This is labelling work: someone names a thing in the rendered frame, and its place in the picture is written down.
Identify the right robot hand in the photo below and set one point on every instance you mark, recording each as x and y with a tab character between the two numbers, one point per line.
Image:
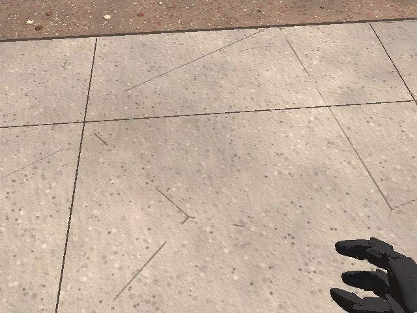
397	289

